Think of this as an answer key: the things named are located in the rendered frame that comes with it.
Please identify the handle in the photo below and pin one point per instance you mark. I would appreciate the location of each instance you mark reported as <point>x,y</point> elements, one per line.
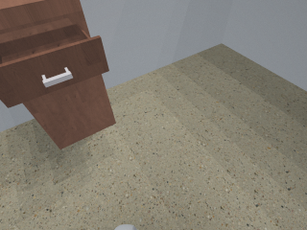
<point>58,78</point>

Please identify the drawer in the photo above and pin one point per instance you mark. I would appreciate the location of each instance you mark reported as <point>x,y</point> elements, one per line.
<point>23,62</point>

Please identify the cabinet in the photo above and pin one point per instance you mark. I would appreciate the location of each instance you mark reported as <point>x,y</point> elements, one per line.
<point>71,113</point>

